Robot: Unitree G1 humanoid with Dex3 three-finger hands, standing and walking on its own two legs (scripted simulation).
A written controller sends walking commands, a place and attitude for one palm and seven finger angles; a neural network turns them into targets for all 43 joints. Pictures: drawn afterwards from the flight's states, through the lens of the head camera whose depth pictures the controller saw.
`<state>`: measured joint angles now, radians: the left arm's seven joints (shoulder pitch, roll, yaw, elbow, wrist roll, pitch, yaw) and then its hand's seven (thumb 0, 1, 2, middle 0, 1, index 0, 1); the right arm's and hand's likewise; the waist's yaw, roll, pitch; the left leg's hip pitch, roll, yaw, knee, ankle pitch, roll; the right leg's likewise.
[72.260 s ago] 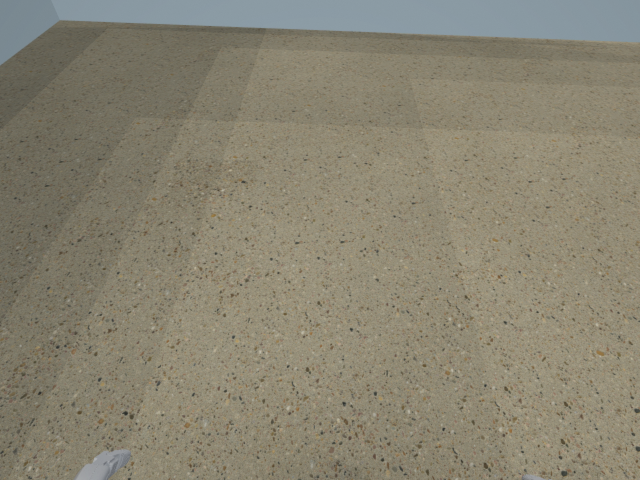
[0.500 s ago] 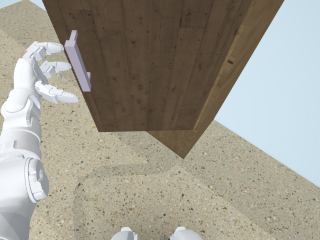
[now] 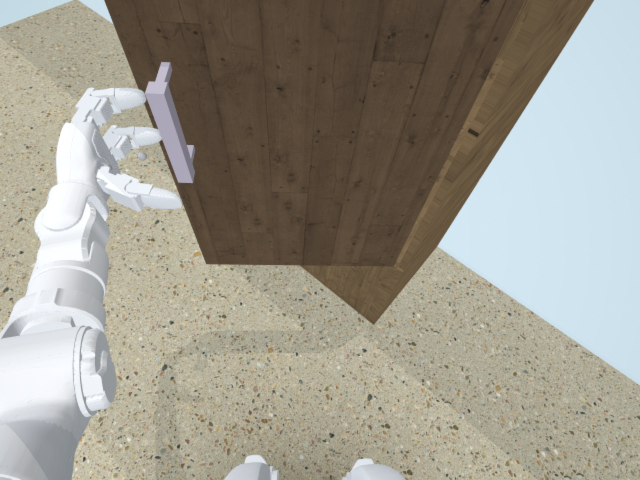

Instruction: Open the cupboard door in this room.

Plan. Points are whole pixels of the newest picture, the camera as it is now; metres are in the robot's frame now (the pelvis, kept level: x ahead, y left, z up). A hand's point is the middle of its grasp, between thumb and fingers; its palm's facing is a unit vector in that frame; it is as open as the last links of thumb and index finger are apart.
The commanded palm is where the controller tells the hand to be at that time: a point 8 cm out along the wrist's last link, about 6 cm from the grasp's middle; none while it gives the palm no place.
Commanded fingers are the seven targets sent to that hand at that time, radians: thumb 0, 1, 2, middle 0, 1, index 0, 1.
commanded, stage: slide the fingers in behind the handle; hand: left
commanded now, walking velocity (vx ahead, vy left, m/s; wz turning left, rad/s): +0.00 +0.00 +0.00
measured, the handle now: (176, 127) +0.53 +0.17 +0.10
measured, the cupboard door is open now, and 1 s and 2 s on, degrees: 42 41 42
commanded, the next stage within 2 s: close the thumb around the handle in 1.10 s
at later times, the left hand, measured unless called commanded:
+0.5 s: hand (185, 152) +0.49 +0.15 +0.10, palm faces +0.01 -1.00 -0.02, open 14.1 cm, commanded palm +0.46 +0.20 +0.10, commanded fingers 0.00 -0.50 0.30 -0.30 -1.20 -0.30 -1.20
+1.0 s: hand (194, 157) +0.48 +0.14 +0.10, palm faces +0.01 -1.00 -0.01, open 14.1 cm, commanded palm +0.46 +0.18 +0.10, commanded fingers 0.00 -0.50 0.30 -0.30 -1.20 -0.30 -1.20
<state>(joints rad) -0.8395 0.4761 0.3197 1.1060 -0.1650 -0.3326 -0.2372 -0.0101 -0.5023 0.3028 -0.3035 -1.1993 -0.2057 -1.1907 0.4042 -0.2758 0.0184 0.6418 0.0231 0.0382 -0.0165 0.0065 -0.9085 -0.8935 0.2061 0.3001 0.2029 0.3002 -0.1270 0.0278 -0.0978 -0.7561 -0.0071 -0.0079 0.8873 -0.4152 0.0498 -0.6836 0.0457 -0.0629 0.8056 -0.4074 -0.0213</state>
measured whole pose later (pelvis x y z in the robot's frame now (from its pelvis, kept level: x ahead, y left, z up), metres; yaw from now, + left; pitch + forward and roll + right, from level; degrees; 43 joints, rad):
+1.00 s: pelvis +0.00 -0.01 +0.00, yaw -1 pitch +15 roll -2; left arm -0.82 0.37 0.29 1.09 -0.13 -0.36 -0.13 -0.01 -0.50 0.30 -0.28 -1.20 -0.28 -1.20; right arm 0.40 -0.26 0.01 0.64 0.02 0.04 0.00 0.01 -0.91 -0.89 0.21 0.30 0.20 0.30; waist -0.14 0.03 -0.10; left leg -0.72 0.00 0.01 0.87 -0.41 0.04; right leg -0.67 0.05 -0.04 0.81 -0.41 -0.03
